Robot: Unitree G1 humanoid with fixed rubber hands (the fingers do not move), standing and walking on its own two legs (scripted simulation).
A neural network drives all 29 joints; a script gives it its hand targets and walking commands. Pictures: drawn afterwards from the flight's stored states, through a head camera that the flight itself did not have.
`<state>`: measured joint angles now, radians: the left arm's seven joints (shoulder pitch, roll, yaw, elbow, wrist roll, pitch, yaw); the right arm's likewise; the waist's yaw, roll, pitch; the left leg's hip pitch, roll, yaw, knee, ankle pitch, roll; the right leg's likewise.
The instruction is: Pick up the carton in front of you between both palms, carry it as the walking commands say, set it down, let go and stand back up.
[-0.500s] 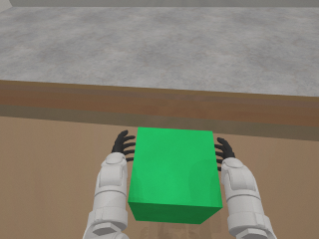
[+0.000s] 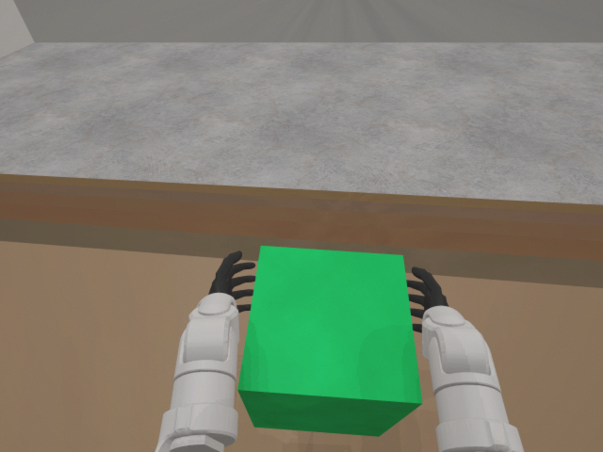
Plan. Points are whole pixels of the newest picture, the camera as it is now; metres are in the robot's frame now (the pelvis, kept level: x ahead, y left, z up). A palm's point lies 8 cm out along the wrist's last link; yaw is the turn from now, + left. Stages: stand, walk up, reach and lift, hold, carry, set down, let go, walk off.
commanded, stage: hold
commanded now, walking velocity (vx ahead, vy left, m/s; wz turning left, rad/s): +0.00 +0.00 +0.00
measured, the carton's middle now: (323, 347) +0.29 +0.01 -0.05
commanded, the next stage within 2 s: carry in 0.64 s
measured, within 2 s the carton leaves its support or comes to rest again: neither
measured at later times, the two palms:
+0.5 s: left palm (218, 308) +0.28 +0.15 +0.07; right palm (437, 327) +0.27 -0.14 +0.05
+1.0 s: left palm (206, 255) +0.35 +0.18 +0.10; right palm (410, 265) +0.34 -0.11 +0.09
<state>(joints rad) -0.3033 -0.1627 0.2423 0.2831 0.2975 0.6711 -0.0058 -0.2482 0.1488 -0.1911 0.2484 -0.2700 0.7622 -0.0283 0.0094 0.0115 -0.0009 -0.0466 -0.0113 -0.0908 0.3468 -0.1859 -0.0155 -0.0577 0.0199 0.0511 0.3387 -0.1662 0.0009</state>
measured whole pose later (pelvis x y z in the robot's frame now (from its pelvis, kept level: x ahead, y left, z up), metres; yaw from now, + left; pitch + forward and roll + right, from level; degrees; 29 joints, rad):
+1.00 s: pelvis +0.05 +0.02 +0.00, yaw +0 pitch +4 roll -1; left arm -0.25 -0.15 0.14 -0.15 0.14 0.98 0.12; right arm -0.22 0.14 -0.09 -0.15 -0.17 1.06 -0.11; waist 0.01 0.02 -0.15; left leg -0.21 0.02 0.03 0.40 -0.27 0.02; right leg -0.41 -0.03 -0.10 0.69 -0.40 0.01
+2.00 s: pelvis +0.66 +0.03 -0.04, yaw +4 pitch +2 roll +0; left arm -0.41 -0.20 0.16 -0.18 0.10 1.15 0.30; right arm -0.36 0.14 -0.16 -0.25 -0.09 1.23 -0.25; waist 0.05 0.03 -0.03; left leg -0.21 0.06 0.06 1.13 -0.50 0.01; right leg -0.51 -0.04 -0.22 0.68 -0.21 -0.11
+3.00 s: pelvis +1.28 +0.05 -0.18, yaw +2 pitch +1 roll +1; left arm -0.61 -0.16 0.30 0.08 0.11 1.08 0.31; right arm -0.62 0.16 -0.28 0.10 -0.14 1.13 -0.27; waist 0.05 0.01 -0.03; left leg -0.66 -0.02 -0.02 1.49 -0.43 0.04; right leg -0.42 0.09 -0.11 0.80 -0.42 -0.15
